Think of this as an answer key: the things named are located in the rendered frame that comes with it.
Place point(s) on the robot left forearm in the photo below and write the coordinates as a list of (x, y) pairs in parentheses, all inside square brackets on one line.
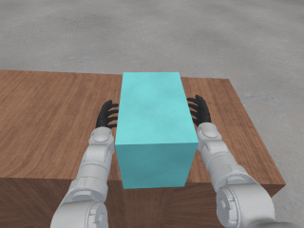
[(93, 172)]

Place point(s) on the robot right forearm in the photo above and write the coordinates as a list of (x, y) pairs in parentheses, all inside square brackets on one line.
[(218, 160)]

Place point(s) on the robot left upper arm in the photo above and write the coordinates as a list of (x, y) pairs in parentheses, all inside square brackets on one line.
[(90, 213)]

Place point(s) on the robot left hand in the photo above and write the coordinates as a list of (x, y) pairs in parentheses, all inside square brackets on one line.
[(103, 120)]

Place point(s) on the robot right hand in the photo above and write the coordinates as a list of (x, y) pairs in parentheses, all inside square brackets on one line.
[(202, 115)]

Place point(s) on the carton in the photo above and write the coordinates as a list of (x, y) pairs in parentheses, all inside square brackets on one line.
[(156, 140)]

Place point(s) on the pedestal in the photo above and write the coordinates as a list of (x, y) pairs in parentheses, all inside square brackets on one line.
[(46, 120)]

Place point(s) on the robot right upper arm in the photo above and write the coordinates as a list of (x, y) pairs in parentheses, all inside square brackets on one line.
[(247, 205)]

